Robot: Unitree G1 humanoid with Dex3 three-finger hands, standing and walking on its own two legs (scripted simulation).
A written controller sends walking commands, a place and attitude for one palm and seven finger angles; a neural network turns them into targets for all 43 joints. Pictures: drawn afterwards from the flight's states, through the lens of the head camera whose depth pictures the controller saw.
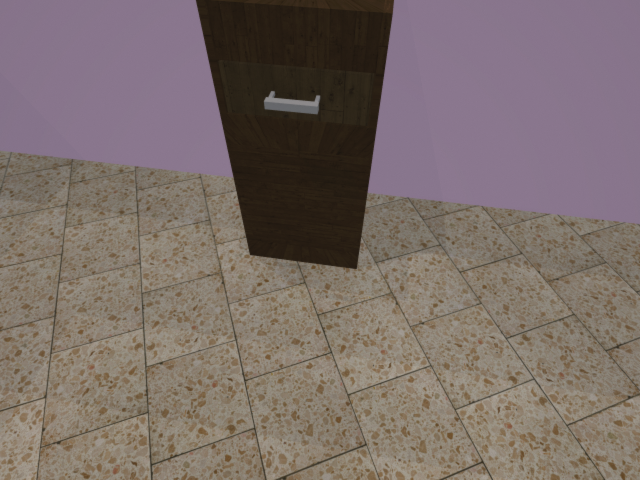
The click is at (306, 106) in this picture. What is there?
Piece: drawer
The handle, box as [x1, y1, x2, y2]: [264, 91, 319, 113]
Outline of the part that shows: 264,100 264,106 267,109 317,113 319,96 316,95 314,102 274,98 274,91 271,91 269,96 266,97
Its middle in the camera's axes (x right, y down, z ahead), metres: -0.07 -0.35 +0.98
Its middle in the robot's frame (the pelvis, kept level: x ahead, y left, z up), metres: +0.97 +0.12 -0.05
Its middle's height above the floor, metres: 0.73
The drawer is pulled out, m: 0.00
